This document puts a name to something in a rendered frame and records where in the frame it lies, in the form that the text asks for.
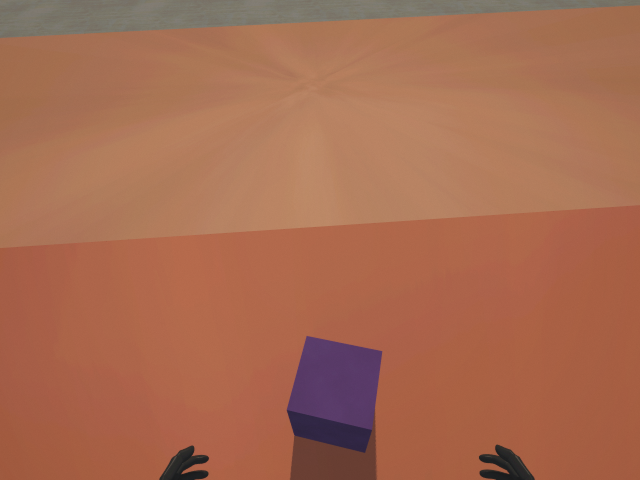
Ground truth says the carton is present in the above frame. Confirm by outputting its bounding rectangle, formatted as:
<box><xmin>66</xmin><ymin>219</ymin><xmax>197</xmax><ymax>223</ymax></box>
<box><xmin>287</xmin><ymin>336</ymin><xmax>382</xmax><ymax>453</ymax></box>

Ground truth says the robot right hand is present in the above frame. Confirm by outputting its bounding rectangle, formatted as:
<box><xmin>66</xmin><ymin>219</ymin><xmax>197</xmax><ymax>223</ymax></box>
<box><xmin>479</xmin><ymin>445</ymin><xmax>535</xmax><ymax>480</ymax></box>

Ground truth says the robot left hand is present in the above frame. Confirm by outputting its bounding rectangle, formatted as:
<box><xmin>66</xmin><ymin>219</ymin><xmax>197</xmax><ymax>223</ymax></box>
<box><xmin>159</xmin><ymin>445</ymin><xmax>209</xmax><ymax>480</ymax></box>

